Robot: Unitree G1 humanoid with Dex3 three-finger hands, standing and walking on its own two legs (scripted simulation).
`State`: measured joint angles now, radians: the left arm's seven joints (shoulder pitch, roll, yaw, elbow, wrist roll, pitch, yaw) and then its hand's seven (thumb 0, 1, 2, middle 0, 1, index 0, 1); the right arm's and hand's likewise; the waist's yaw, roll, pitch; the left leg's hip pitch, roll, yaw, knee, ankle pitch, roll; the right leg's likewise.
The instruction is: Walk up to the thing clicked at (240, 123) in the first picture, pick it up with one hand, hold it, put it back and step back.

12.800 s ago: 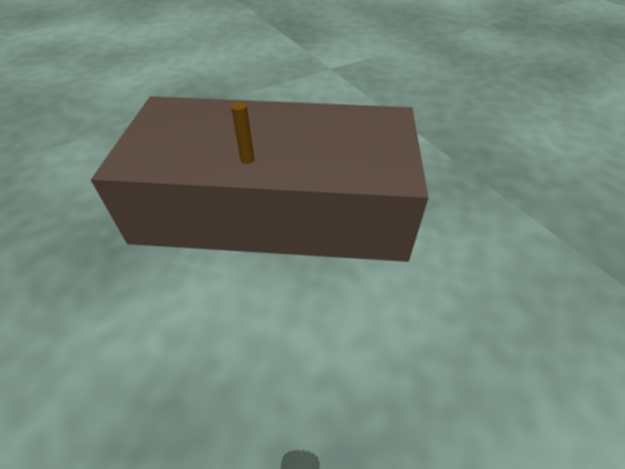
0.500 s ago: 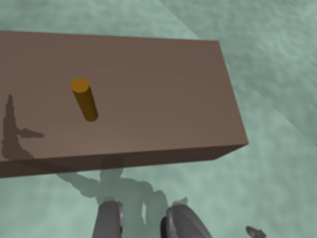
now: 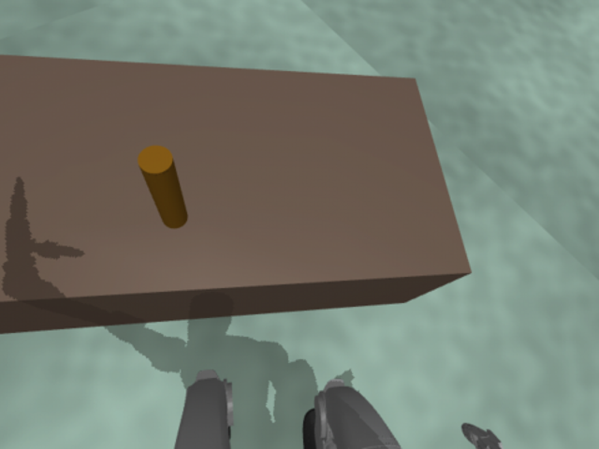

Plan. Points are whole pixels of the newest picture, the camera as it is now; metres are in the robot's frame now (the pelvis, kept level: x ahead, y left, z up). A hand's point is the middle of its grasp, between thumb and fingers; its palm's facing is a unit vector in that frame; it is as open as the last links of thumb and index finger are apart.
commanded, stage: go down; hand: left
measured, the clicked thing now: (166, 192) +0.54 +0.20 -0.20
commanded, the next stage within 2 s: none
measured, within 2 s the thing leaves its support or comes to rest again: neither
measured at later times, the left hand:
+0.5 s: hand out of the picture +0.45 +0.40 +0.08, palm faces +0.23 -0.97 -0.01, open 16.9 cm
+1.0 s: hand out of the picture +0.45 +0.40 +0.08, palm faces +0.23 -0.97 -0.01, open 16.9 cm
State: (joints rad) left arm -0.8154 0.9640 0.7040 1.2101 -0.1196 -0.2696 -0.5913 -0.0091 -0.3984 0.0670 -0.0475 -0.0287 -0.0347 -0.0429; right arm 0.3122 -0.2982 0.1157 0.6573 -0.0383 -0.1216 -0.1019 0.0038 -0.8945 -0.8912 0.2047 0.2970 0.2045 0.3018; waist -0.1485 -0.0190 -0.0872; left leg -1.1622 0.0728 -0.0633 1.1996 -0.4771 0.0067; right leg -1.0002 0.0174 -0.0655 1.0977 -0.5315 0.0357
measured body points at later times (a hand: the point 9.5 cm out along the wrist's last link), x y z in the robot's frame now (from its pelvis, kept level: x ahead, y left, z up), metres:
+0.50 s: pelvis +0.00 +0.00 +0.00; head +0.17 +0.06 +0.41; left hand +0.43 +0.45 +0.09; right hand +0.05 -0.27 -0.09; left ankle +0.04 +0.11 -0.64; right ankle -0.01 -0.15 -0.64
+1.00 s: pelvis +0.00 +0.00 +0.00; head +0.16 +0.06 +0.41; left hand +0.43 +0.45 +0.08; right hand +0.06 -0.28 -0.09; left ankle +0.04 +0.11 -0.64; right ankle -0.01 -0.15 -0.64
